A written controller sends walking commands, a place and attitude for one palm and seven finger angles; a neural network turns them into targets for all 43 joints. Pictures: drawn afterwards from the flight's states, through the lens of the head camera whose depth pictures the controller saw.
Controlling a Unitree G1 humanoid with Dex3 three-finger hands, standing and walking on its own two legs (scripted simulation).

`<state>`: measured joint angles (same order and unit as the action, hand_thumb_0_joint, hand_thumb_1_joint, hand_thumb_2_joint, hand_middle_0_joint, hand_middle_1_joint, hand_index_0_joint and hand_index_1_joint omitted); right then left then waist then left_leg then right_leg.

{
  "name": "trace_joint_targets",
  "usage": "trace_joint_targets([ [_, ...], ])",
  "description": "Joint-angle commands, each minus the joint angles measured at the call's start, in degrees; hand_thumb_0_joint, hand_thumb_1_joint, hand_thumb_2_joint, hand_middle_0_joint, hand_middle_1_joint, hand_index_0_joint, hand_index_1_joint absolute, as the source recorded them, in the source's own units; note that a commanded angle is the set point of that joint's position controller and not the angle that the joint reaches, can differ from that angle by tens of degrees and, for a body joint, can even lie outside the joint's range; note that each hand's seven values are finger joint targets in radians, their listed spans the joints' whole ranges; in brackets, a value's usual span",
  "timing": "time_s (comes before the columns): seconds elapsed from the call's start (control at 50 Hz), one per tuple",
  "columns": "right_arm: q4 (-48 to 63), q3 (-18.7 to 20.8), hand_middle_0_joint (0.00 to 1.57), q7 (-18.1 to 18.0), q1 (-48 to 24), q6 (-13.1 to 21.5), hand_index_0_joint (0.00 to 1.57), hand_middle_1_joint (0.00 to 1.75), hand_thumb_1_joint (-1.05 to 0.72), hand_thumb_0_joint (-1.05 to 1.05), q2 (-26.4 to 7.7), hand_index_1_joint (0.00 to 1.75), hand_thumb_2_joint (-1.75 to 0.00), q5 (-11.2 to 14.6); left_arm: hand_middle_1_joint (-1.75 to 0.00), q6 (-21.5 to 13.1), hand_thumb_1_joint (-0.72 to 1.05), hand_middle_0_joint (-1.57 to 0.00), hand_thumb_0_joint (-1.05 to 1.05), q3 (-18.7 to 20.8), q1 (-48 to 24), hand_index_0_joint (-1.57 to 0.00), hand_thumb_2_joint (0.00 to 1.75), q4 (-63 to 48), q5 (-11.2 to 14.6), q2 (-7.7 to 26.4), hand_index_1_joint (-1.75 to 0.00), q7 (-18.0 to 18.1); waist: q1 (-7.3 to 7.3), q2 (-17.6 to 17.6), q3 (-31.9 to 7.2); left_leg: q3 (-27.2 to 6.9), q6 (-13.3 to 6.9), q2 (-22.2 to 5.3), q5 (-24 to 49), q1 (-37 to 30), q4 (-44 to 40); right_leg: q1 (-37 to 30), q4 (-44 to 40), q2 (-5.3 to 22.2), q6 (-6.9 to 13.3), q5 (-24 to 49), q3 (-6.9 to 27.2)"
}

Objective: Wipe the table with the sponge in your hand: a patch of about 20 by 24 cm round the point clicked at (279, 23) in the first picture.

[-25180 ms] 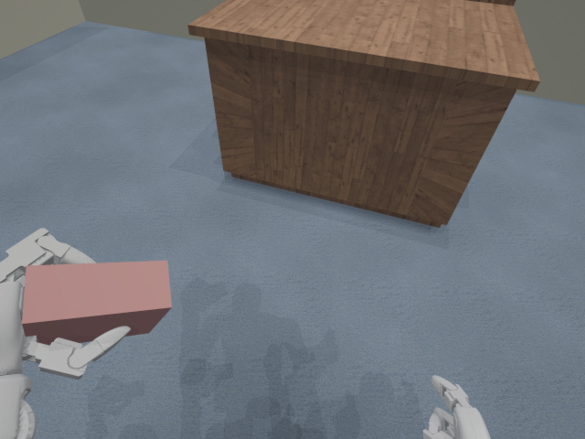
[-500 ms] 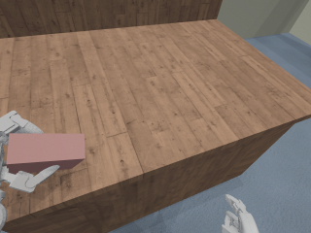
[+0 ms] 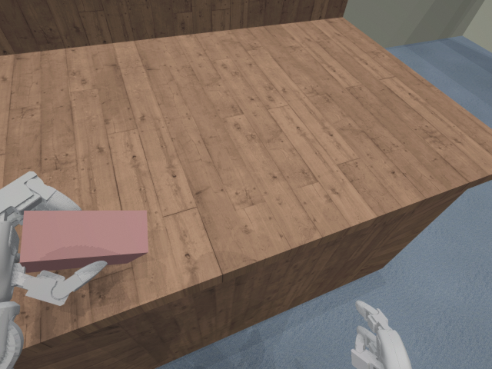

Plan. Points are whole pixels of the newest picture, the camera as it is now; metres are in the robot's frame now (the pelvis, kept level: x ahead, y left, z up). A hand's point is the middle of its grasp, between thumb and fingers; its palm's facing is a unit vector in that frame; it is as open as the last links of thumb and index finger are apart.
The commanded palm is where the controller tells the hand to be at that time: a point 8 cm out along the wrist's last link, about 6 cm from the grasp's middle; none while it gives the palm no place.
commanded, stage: look again from close up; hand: left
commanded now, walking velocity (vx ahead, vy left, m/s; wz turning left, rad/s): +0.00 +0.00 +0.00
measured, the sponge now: (103, 241) +0.23 +0.21 +0.13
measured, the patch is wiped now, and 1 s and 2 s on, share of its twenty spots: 0.00 0.00 0.00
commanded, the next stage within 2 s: turn the palm down, sponge in hand in 0.12 s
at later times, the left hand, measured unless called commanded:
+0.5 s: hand (70, 231) +0.23 +0.23 +0.16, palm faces +0.29 -0.75 -0.60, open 9.5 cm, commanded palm +0.17 +0.27 +0.19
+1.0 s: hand (103, 229) +0.23 +0.20 +0.17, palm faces +0.23 -0.51 -0.83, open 9.5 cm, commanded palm +0.18 +0.25 +0.22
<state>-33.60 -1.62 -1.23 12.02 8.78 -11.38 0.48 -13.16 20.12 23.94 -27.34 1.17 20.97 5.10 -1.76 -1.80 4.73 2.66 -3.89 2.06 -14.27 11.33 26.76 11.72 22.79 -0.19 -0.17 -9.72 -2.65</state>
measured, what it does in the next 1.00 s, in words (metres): shifts its weight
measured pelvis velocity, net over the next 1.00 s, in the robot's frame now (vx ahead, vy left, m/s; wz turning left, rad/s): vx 0.00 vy -0.07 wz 0.02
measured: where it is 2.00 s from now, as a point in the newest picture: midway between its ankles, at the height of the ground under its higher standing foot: outside the picture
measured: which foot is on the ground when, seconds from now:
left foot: down 0.00-1.00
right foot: down 0.00-1.00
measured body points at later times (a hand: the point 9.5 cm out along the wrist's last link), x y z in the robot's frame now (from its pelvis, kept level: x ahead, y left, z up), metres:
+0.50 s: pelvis +0.00 -0.02 -0.01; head -0.01 -0.05 +0.44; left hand +0.20 +0.27 +0.20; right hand +0.22 -0.23 -0.08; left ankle +0.00 +0.07 -0.74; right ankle +0.03 -0.12 -0.74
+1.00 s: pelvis +0.00 -0.07 -0.02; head +0.00 -0.11 +0.43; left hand +0.21 +0.22 +0.22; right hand +0.22 -0.30 -0.10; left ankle +0.00 +0.07 -0.74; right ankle +0.03 -0.12 -0.74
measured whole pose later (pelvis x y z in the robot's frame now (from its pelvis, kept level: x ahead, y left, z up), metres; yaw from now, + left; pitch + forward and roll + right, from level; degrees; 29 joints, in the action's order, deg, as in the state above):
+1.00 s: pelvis +0.00 -0.07 -0.02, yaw +1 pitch -1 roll +1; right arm -34.5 -1.2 -6.5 7.3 2.0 -15.7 1.7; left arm 7.2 18.0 15.3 -23.9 -11.2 37.3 -3.6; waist -3.9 3.8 0.5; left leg 0.0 1.4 -0.9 -18.0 15.4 34.8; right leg 17.5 35.2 -3.8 5.6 -16.8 -3.8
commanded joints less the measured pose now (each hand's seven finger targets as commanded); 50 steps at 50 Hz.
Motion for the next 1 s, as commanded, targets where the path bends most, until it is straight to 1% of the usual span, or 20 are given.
trace_joint_targets([
  [0.0,9.3,3.4,0.20,-0.6,-5.8,3.2,0.20,0.30,-0.90,0.00,-7.3,0.30,-0.90,0.4,-1.60,-3.5,0.10,-1.20,0.00,7.2,-3.3,-1.20,1.30,-13.0,1.1,9.6,-1.60,1.9,0.30,5.1,-11.9,-6.6,4.8,-6.0,12.9,-0.5,-5.7,-7.6,0.0,3.1,1.7,11.0,5.2],
  [0.18,9.7,3.7,0.20,-1.1,-5.2,2.3,0.20,0.30,-0.90,0.00,-7.6,0.30,-0.90,0.3,-1.60,-3.0,0.10,-1.20,0.00,5.3,-5.1,-1.20,1.30,-13.3,1.1,8.7,-1.60,1.8,0.27,5.7,-10.1,-7.2,4.3,-6.6,9.6,1.9,-7.2,-8.5,-0.4,3.5,1.6,9.2,4.9],
  [0.2,13.9,-3.7,0.20,-4.4,3.3,1.1,0.20,0.30,-0.90,0.00,-11.2,0.30,-0.90,3.9,-1.60,-11.5,0.10,-1.20,0.00,24.4,-60.2,-1.20,1.30,-33.6,-2.1,54.4,-1.60,2.3,5.52,21.0,-9.6,-9.5,1.1,-7.2,-2.2,16.0,-5.8,-10.5,10.4,-0.5,-2.4,-7.4,3.8],
  [0.22,8.6,3.8,0.20,-3.1,-6.5,1.6,0.20,0.30,-0.90,0.00,-7.8,0.30,-0.90,-3.6,-1.60,1.0,0.10,-1.20,0.00,17.7,-38.7,-1.20,1.30,-2.3,-6.5,28.8,-1.60,0.0,-4.00,17.5,-22.7,-6.1,6.0,-3.3,13.7,-2.6,-2.5,-3.0,9.5,0.1,3.4,-2.0,0.9],
  [0.24,9.4,2.8,0.20,-0.3,-6.4,1.9,0.20,0.30,-0.90,0.00,-10.1,0.30,-0.90,-3.3,-1.60,4.2,0.10,-1.20,0.00,9.9,-28.7,-1.20,1.30,2.2,-2.8,22.2,-1.60,-0.4,-0.35,10.8,-13.6,-7.0,7.9,-3.2,24.7,-1.4,-3.3,1.8,5.5,-1.4,3.5,2.0,-2.5],
  [0.26,8.1,3.6,0.20,0.6,-6.8,1.3,0.20,0.30,-0.90,0.00,-10.9,0.30,-0.90,-2.6,-1.60,5.8,0.10,-1.20,0.00,10.8,-26.2,-1.20,1.30,-3.3,-2.2,18.7,-1.60,-1.5,-1.99,12.4,-22.4,-6.4,8.3,-4.7,31.6,-9.7,-1.0,2.4,7.2,-2.3,3.1,5.1,-1.9],
  [0.28,8.7,3.3,0.20,0.1,-7.8,1.5,0.20,0.30,-0.90,0.00,-10.4,0.30,-0.90,-1.7,-1.60,9.2,0.10,-1.20,0.00,7.2,-23.0,-1.20,1.30,-4.1,1.4,14.5,-1.60,-3.5,-3.32,16.9,-22.0,-6.5,8.5,-4.3,31.1,-12.0,-1.0,3.3,7.1,-1.2,2.8,3.0,-0.6],
  [0.3,8.7,2.3,0.20,0.4,-10.6,1.4,0.20,0.30,-0.90,0.00,-9.8,0.30,-0.90,0.2,-1.60,13.3,0.10,-1.20,0.00,4.7,-18.9,-1.20,1.30,-2.4,4.1,10.3,-1.60,-5.0,-3.56,15.6,-21.4,-6.6,8.3,-4.9,28.1,-12.6,-1.2,4.3,8.3,-1.3,3.0,0.7,-0.2],
  [0.34,7.8,2.4,0.20,0.4,-10.2,0.5,0.20,0.30,-0.90,0.00,-11.6,0.30,-0.90,0.3,-1.60,18.3,0.10,-1.20,0.00,4.1,-13.8,-1.20,1.30,-3.9,3.7,12.9,-1.60,-6.6,-3.90,8.1,-15.6,-5.4,6.5,-4.5,22.4,-6.4,-1.5,2.2,5.9,-0.4,2.5,5.4,-2.4],
  [0.4,11.3,0.8,0.20,1.1,-14.7,-2.0,0.20,0.30,-0.90,0.00,-10.9,0.30,-0.90,2.0,-1.60,22.8,0.10,-1.20,0.00,2.5,-11.3,-1.20,1.30,-9.6,-3.2,16.0,-1.60,-7.0,-2.92,3.4,-11.5,-3.8,3.9,-3.7,12.7,-1.3,-1.9,2.3,5.8,-1.3,2.4,3.1,-2.0],
  [0.48,11.2,1.5,0.20,-1.0,-13.9,-2.9,0.20,0.30,-0.90,0.00,-10.3,0.30,-0.90,0.1,-1.60,17.6,0.10,-1.20,0.00,10.4,-12.7,-1.20,1.30,-13.3,-4.5,21.8,-1.60,-3.4,-2.21,-2.9,-11.8,-4.2,2.7,-2.9,4.2,1.2,-1.6,3.5,5.1,-1.3,1.3,-3.0,-1.5],
  [0.5,11.7,1.2,0.20,-1.5,-15.4,-2.7,0.20,0.30,-0.90,0.00,-10.2,0.30,-0.90,1.0,-1.60,16.0,0.10,-1.20,0.00,15.6,-16.9,-1.20,1.30,-17.3,-3.8,27.3,-1.60,-1.7,-2.42,-0.7,-13.5,-3.8,2.2,-2.5,0.5,0.7,-1.3,4.2,4.7,-1.6,1.4,-6.7,0.1],
  [0.54,9.6,1.4,0.20,-2.3,-13.2,-1.9,0.20,0.30,-0.90,0.00,-8.2,0.30,-0.90,-0.3,-1.60,12.5,0.10,-1.20,0.00,13.9,-15.2,-1.20,1.30,-13.5,-3.7,23.4,-1.60,0.7,-3.02,2.9,-12.4,-3.3,2.8,-2.3,2.7,0.6,-0.6,3.4,4.2,-1.2,1.6,-5.7,0.1],
  [0.6,7.8,1.4,0.20,-2.7,-11.9,-1.9,0.20,0.30,-0.90,0.00,-9.1,0.30,-0.90,0.1,-1.60,11.8,0.10,-1.20,0.00,14.4,-22.2,-1.20,1.30,-12.1,-7.1,27.8,-1.60,3.4,-1.88,14.1,-12.0,-2.6,2.8,-1.5,0.4,1.0,0.9,5.5,3.7,-0.6,2.1,-7.3,2.4],
  [0.62,7.1,1.6,0.20,-2.9,-11.8,-2.0,0.20,0.30,-0.90,0.00,-8.6,0.30,-0.90,-0.5,-1.60,12.7,0.10,-1.20,0.00,11.7,-22.7,-1.20,1.30,-9.5,-8.0,25.4,-1.60,3.4,-1.85,15.6,-12.9,-2.3,2.9,-1.3,1.9,1.4,1.4,3.9,3.0,0.3,2.3,-6.2,2.6],
  [0.74,7.8,1.2,0.20,-5.5,-14.1,-4.3,0.20,0.30,-0.90,0.00,-10.4,0.30,-0.90,1.1,-1.60,22.9,0.10,-1.20,0.00,4.1,-24.4,-1.20,1.30,0.0,-10.3,26.7,-1.60,-5.2,-0.85,5.7,-9.5,-1.4,2.2,-1.6,0.3,4.1,3.4,1.8,-1.6,3.5,0.7,-12.5,8.7],
  [0.8,9.4,0.7,0.20,-6.2,-17.4,-3.5,0.20,0.30,-0.90,0.00,-9.7,0.30,-0.90,2.4,-1.60,22.8,0.10,-1.20,0.00,3.4,-27.0,-1.20,1.30,-1.2,-11.2,28.3,-1.60,-8.8,-1.26,0.5,-8.1,-2.0,2.1,-1.8,-0.3,4.7,5.1,1.8,-3.3,4.6,0.3,-17.9,12.7],
  [0.84,9.1,1.6,0.20,-6.3,-15.4,-3.5,0.20,0.30,-0.90,0.00,-9.7,0.30,-0.90,1.3,-1.60,20.1,0.10,-1.20,0.00,5.9,-25.6,-1.20,1.30,-2.6,-11.7,30.0,-1.60,-9.4,-2.15,-2.4,-10.8,-3.2,2.6,-2.3,0.4,6.1,6.4,-0.9,-2.1,6.6,-0.9,-13.9,14.3],
  [0.9,10.0,1.7,0.20,-5.8,-16.3,-3.0,0.20,0.30,-0.90,0.00,-9.1,0.30,-0.90,1.4,-1.60,17.5,0.10,-1.20,0.00,14.1,-20.4,-1.20,1.30,-7.4,-13.0,36.8,-1.60,-6.8,-5.24,1.3,-15.1,-3.4,3.1,-1.7,3.7,6.0,7.2,-3.5,0.4,6.3,0.0,-9.1,15.4],
  [0.98,9.2,3.0,0.20,-4.9,-12.1,-4.4,0.20,0.30,-0.90,0.00,-9.3,0.30,-0.90,0.9,-1.60,18.4,0.10,-1.20,0.00,16.6,-12.9,-1.20,1.30,-9.5,-13.2,34.4,-1.60,-1.2,-5.73,6.5,-18.4,-3.6,3.8,-2.2,8.2,6.6,7.9,-6.0,4.8,6.9,0.1,6.9,14.9],
])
